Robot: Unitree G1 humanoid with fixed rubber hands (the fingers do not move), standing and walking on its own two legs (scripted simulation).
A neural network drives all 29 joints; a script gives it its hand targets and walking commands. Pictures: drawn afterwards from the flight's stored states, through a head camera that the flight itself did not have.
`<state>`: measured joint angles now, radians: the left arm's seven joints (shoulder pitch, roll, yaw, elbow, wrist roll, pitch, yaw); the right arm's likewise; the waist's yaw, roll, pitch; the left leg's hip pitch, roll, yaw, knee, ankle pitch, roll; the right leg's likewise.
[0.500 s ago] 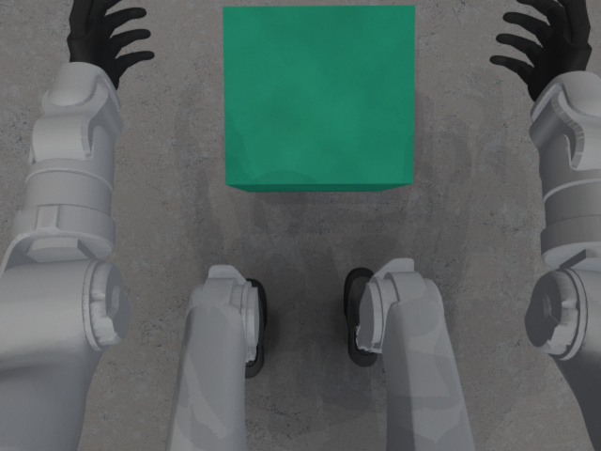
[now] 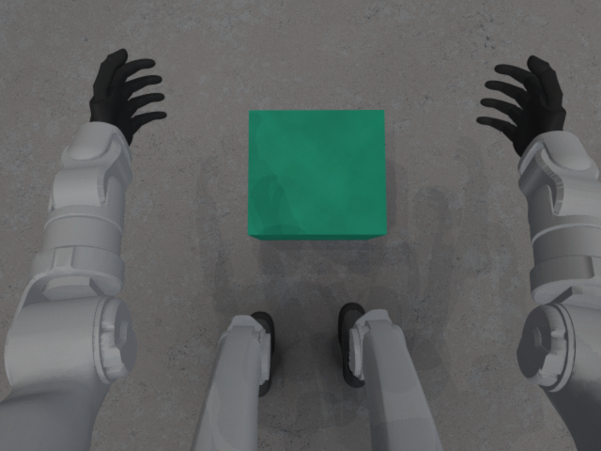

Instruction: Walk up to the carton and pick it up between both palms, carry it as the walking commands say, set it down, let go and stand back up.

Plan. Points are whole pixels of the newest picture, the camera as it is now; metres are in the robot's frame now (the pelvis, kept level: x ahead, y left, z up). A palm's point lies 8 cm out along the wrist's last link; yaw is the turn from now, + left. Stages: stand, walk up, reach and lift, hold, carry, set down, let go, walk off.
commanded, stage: set down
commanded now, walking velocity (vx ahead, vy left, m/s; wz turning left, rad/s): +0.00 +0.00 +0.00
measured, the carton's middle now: (314, 183) +0.52 -0.03 -0.50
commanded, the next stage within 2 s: let go in 0.18 s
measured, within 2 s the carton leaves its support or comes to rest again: neither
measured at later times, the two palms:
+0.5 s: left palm (88, 179) +0.43 +0.22 -0.03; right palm (579, 184) +0.41 -0.27 -0.02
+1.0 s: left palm out of the picture +0.27 +0.23 +0.08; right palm out of the picture +0.25 -0.23 +0.09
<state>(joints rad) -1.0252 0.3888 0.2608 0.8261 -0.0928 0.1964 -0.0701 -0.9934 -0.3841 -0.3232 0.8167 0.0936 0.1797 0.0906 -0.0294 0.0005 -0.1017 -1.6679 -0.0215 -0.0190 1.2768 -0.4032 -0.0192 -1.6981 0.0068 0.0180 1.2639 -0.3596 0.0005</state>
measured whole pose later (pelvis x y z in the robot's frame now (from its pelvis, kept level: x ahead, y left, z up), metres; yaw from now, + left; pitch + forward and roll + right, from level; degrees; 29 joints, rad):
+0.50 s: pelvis +0.04 -0.01 +0.08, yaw +0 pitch +39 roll +1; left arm -0.55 0.26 0.22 0.58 0.02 0.14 -0.04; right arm -0.53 -0.29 -0.26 0.60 -0.01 0.12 0.12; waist -0.03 0.00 -0.10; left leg -1.28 -0.02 -0.04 0.92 -0.33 -0.02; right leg -1.31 0.01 0.02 0.93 -0.30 -0.01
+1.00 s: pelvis +0.09 +0.00 +0.16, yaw +0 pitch +6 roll +0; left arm 0.20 0.22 0.04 0.45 0.00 0.02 -0.06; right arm 0.22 -0.21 -0.04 0.44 0.02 0.02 0.07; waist -0.02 0.00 0.01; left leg -0.32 -0.01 -0.05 0.50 -0.29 -0.01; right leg -0.34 0.01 0.02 0.49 -0.25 0.00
